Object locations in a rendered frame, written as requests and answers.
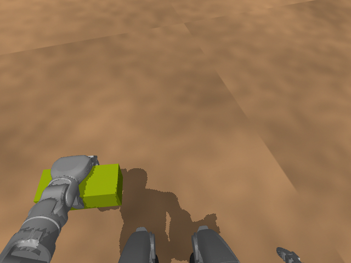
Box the right robot hand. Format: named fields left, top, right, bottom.
left=276, top=247, right=302, bottom=263

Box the left robot hand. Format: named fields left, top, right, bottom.
left=50, top=155, right=99, bottom=209

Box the left robot arm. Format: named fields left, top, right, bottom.
left=0, top=176, right=79, bottom=263

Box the carton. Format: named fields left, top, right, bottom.
left=34, top=164, right=123, bottom=210

